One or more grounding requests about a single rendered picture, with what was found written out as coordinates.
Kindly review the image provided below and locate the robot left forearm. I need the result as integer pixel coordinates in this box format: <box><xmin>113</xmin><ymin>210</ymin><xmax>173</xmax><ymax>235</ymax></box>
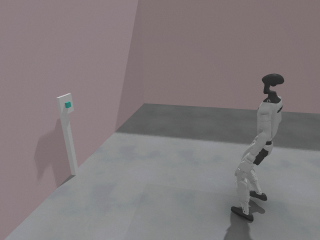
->
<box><xmin>245</xmin><ymin>133</ymin><xmax>268</xmax><ymax>164</ymax></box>

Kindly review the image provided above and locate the right robot hand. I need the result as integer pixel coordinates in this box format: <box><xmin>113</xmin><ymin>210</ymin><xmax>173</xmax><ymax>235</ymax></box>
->
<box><xmin>250</xmin><ymin>136</ymin><xmax>258</xmax><ymax>146</ymax></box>

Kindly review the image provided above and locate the robot left thigh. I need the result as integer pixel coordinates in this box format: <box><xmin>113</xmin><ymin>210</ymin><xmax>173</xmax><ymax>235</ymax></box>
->
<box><xmin>236</xmin><ymin>150</ymin><xmax>265</xmax><ymax>189</ymax></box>

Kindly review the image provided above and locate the left robot upper arm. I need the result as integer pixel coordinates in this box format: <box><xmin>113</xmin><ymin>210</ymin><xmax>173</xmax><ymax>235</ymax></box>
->
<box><xmin>258</xmin><ymin>103</ymin><xmax>273</xmax><ymax>141</ymax></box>

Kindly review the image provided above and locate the left robot hand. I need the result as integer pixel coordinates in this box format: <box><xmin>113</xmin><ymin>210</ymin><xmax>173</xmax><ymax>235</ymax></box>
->
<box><xmin>234</xmin><ymin>160</ymin><xmax>252</xmax><ymax>181</ymax></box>

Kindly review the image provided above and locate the button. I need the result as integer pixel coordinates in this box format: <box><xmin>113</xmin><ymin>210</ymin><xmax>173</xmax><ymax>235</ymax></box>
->
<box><xmin>65</xmin><ymin>101</ymin><xmax>71</xmax><ymax>108</ymax></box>

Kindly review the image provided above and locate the panel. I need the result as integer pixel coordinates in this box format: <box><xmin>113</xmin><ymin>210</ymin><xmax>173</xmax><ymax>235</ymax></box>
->
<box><xmin>56</xmin><ymin>93</ymin><xmax>79</xmax><ymax>176</ymax></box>

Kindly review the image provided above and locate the robot right foot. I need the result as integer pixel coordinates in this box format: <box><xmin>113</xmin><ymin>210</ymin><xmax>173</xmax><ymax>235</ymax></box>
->
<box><xmin>249</xmin><ymin>190</ymin><xmax>267</xmax><ymax>201</ymax></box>

